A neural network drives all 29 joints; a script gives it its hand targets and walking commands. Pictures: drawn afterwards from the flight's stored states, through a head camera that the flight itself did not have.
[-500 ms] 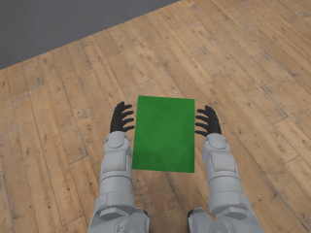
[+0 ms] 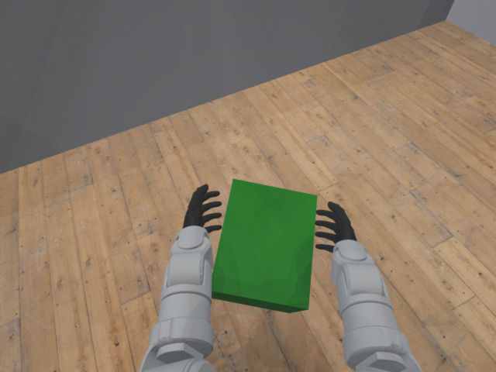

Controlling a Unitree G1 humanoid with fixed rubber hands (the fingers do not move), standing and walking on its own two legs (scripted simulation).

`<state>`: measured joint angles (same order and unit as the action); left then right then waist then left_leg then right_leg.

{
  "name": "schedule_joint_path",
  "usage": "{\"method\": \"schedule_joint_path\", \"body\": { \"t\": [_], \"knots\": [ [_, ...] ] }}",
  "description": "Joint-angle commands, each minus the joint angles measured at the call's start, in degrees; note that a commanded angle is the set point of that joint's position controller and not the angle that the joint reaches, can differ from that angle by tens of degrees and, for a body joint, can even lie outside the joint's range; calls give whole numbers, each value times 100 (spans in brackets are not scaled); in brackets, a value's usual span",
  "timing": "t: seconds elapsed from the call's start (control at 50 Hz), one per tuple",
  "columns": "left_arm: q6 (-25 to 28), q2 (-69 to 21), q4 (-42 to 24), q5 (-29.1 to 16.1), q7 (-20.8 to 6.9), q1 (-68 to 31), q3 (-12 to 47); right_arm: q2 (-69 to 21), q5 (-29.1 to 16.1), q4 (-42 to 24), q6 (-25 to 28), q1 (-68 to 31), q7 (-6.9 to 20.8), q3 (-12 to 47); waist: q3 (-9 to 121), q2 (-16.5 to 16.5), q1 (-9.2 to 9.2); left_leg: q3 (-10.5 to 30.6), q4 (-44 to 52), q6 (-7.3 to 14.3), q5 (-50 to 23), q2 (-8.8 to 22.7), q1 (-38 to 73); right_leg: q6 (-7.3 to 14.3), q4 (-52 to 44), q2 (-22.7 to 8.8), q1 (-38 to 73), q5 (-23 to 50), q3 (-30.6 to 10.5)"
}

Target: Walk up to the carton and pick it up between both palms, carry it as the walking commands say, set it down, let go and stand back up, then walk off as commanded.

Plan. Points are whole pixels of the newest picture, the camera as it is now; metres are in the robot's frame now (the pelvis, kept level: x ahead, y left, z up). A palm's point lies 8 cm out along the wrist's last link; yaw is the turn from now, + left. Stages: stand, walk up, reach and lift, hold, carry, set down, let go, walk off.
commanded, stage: reach and lift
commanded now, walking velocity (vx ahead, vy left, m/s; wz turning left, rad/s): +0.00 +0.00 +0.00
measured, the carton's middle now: (262, 248) +0.38 +0.02 -0.09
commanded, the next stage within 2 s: hold in 1.70 s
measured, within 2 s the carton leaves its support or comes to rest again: neither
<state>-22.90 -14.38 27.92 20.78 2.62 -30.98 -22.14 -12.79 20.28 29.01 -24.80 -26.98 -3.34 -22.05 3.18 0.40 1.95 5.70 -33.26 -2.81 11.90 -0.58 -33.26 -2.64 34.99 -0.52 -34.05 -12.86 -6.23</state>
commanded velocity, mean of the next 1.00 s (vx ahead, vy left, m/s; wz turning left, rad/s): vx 0.00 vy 0.00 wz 0.00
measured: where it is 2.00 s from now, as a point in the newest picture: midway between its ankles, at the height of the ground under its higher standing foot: outside the picture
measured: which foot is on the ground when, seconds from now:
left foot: down 0.00-1.00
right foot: down 0.00-1.00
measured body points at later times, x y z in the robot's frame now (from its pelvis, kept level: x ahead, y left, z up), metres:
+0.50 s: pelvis +0.01 -0.01 +0.02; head -0.02 -0.02 +0.47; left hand +0.35 +0.13 +0.07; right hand +0.34 -0.12 +0.05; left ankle +0.04 +0.15 -0.72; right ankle +0.04 -0.15 -0.72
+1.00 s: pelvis +0.02 +0.00 +0.02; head -0.03 -0.01 +0.47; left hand +0.35 +0.12 +0.09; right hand +0.34 -0.13 +0.06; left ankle +0.04 +0.15 -0.72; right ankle +0.04 -0.15 -0.72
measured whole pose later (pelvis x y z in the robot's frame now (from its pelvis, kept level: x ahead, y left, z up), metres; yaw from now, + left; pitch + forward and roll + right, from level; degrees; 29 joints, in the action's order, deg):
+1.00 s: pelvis +0.02 +0.00 +0.02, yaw -1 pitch -6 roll +0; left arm -40.3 -13.3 26.0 21.8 3.2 -28.2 -17.9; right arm -12.1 20.9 26.0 -42.9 -25.1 -3.9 -16.9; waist 0.8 0.8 -0.1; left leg 5.4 -20.9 -2.6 10.0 0.6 -5.0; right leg -2.3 22.0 -0.7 -5.6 -10.5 -6.1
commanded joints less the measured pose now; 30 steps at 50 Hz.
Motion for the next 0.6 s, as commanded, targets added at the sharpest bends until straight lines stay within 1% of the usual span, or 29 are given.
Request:
{"method": "schedule_joint_path", "body": {
  "t": [0.0, 0.02, 0.04, 0.06, 0.08, 0.1, 0.12, 0.14, 0.16, 0.18, 0.2, 0.22, 0.24, 0.26, 0.28, 0.3, 0.32, 0.34, 0.36, 0.38, 0.4, 0.42, 0.44, 0.46, 0.48, 0.5, 0.54, 0.56, 0.58],
  "knots": [
    [-313, -6229, 1301, -883, -1446, -1678, 2798, -5514, -1012, -116, 203, -3662, 1493, 3191, 2281, -152, 92, -384, 516, 175, -693, -743, 1693, 232, -629, 840, 1525, 297, 463],
    [-355, -6050, 1281, -853, -1447, -1615, 2758, -5550, -1074, -88, 140, -3668, 1499, 3157, 2183, -80, 175, -387, 615, 207, -647, -745, 1906, 213, -690, 816, 1507, 187, 482],
    [-385, -6204, 1307, -903, -1431, -1622, 2889, -5650, -1093, -217, 135, -3705, 1492, 3252, 2277, -137, 151, -395, 660, 202, -840, -743, 1983, 228, -743, 830, 1740, 424, 447],
    [-422, -6253, 1427, -898, -1420, -1522, 2756, -5591, -1183, -336, 98, -3885, 1482, 3293, 2208, -85, 166, -347, 655, 230, -793, -738, 2123, 227, -720, 826, 1708, 328, 445],
    [-481, -6151, 1432, -898, -1433, -1635, 2707, -5517, -1143, -214, 37, -3810, 1451, 3188, 2165, -27, 134, -362, 707, 197, -745, -764, 2004, 246, -808, 805, 1855, 339, 418],
    [-515, -6124, 1329, -932, -1435, -1642, 2720, -5638, -1097, -30, -62, -3725, 1460, 3234, 2052, -212, 112, -338, 785, 216, -654, -736, 2225, 178, -858, 824, 1757, 179, 500],
    [-592, -6018, 1396, -918, -1410, -1715, 2607, -5504, -1077, 160, -142, -3441, 1443, 3033, 1719, 45, 7, -365, 818, 192, -616, -763, 2235, 237, -975, 765, 1726, 187, 443],
    [-594, -5919, 1527, -886, -1406, -1655, 2408, -5502, -987, 300, -169, -3543, 1440, 2927, 1524, -303, 59, -305, 861, 246, -528, -704, 2150, 205, -969, 803, 1661, 37, 489],
    [-605, -6088, 1040, -1113, -1433, -1900, 2853, -5778, -1270, -20, -185, -3598, 1437, 3266, 2114, -136, 94, -372, 869, 203, -772, -734, 2722, 188, -1046, 774, 2135, 316, 442],
    [-683, -5959, 1369, -964, -1423, -1736, 2562, -5538, -1103, 174, -247, -3563, 1407, 3020, 1380, -153, 59, -342, 900, 209, -613, -720, 2244, 207, -1111, 748, 1852, 122, 410],
    [-660, -6087, 960, -1251, -1444, -2019, 2937, -5696, -1309, -243, -221, -3803, 1386, 3356, 1969, -329, -29, -317, 901, 203, -903, -693, 2763, 164, -1105, 776, 2151, 386, 453],
    [-815, -5800, 1719, -831, -1415, -1560, 2282, -5449, -1050, 165, -324, -3668, 1362, 2841, 1030, -200, 42, -365, 962, 231, -533, -717, 2215, 176, -1139, 753, 1797, 89, 472],
    [-806, -5856, 1463, -927, -1418, -1534, 2423, -5590, -1088, 124, -385, -3468, 1333, 2926, 1307, -204, 80, -374, 976, 230, -805, -722, 2473, 185, -1191, 743, 2052, 319, 411],
    [-821, -5837, 1318, -985, -1420, -1644, 2462, -5621, -1125, 66, -394, -3458, 1331, 2900, 1190, -176, 31, -371, 1025, 233, -704, -716, 2478, 192, -1222, 767, 2056, 214, 436],
    [-902, -6072, 1074, -1129, -1430, -1488, 2805, -5772, -1421, -574, -407, -3684, 1339, 3470, 1991, -87, 207, -362, 1020, 187, -1190, -755, 2930, 172, -1253, 765, 2645, 691, 398],
    [-923, -5915, 970, -1118, -1432, -1730, 2750, -5724, -1342, -299, -487, -3635, 1366, 3284, 1650, 13, 107, -340, 1044, 185, -891, -718, 2747, 191, -1258, 743, 2418, 441, 402],
    [-983, -5769, 1171, -1027, -1427, -1597, 2579, -5682, -1212, -121, -584, -3595, 1330, 3137, 1400, -374, 118, -379, 1146, 204, -786, -690, 2686, 121, -1295, 780, 2386, 371, 478],
    [-994, -5791, 911, -1173, -1429, -1839, 2712, -5752, -1333, -129, -632, -3632, 1335, 3201, 1496, -317, 51, -382, 1151, 224, -721, -671, 2928, 141, -1377, 740, 2367, 299, 409],
    [-1046, -5714, 1008, -1074, -1421, -1681, 2598, -5673, -1279, -17, -653, -3526, 1328, 3047, 960, -278, 66, -369, 1155, 229, -442, -675, 2553, 151, -1375, 729, 2262, 34, 414],
    [-1090, -5935, 601, -1322, -1431, -1913, 2949, -5829, -1443, -294, -686, -3527, 1337, 3226, 1566, -94, 3, -386, 1180, 187, -733, -667, 3093, 185, -1422, 732, 2583, 305, 413],
    [-1192, -5837, 946, -1156, -1424, -1629, 2700, -5648, -1328, -261, -761, -3482, 1306, 3109, 987, -111, 51, -408, 1218, 201, -604, -666, 2787, 171, -1435, 725, 2470, 258, 401],
    [-1218, -5814, 692, -1277, -1422, -1867, 2846, -5707, -1363, -294, -800, -3470, 1306, 3129, 1291, 28, -9, -380, 1253, 172, -687, -647, 2952, 196, -1448, 721, 2647, 317, 380],
    [-1281, -5679, 909, -1161, -1407, -1677, 2586, -5639, -1233, 1, -888, -3386, 1316, 2908, 957, -295, 29, -390, 1295, 213, -463, -620, 2842, 163, -1530, 728, 2474, 53, 413],
    [-1334, -5740, 878, -1178, -1411, -1675, 2629, -5627, -1304, -214, -899, -3428, 1297, 2995, 878, -150, 4, -402, 1271, 202, -615, -646, 2968, 179, -1557, 707, 2476, 200, 372],
    [-1358, -5831, 584, -1326, -1403, -1471, 2851, -5759, -1441, -631, -926, -3478, 1318, 3357, 1212, -331, 149, -400, 1259, 194, -1017, -633, 3204, 146, -1543, 743, 2719, 514, 383],
    [-1413, -5839, 507, -1410, -1421, -1699, 2975, -5776, -1568, -768, -945, -3706, 1329, 3400, 1230, -168, 124, -392, 1320, 172, -909, -618, 3231, 140, -1551, 743, 2849, 498, 409],
    [-1502, -5870, 331, -1434, -1410, -1804, 3036, -5788, -1556, -559, -1055, -3576, 1355, 3323, 1283, -72, 61, -384, 1342, 131, -795, -616, 3388, 151, -1609, 713, 2819, 354, 404],
    [-1600, -5798, 257, -1434, -1380, -1798, 3056, -5665, -1494, -315, -1149, -3174, 1358, 3167, 1042, 208, -15, -396, 1415, 73, -703, -611, 3380, 204, -1690, 687, 2846, 241, 381],
    [-1638, -5787, 256, -1420, -1378, -1725, 3022, -5675, -1497, -474, -1179, -3290, 1363, 3233, 859, -29, 14, -370, 1470, 122, -582, -593, 3413, 174, -1735, 695, 2700, 131, 407]
  ]
}}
